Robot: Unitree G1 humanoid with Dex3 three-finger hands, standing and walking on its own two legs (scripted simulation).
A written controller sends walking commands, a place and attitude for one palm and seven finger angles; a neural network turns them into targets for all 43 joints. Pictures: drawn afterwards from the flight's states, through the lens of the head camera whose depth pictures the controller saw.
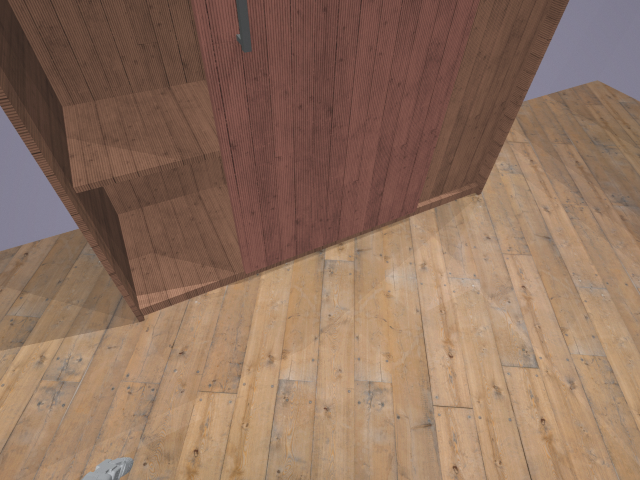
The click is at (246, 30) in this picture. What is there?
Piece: wardrobe's sliding door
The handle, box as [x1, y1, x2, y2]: [236, 0, 251, 52]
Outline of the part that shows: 236,0 240,33 236,34 236,37 241,44 243,51 250,51 251,48 246,0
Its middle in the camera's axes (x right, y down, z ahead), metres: -0.17 -0.53 +0.73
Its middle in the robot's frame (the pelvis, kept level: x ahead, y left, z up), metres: +0.93 +0.23 +0.28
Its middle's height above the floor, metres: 1.05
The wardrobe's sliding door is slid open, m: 0.38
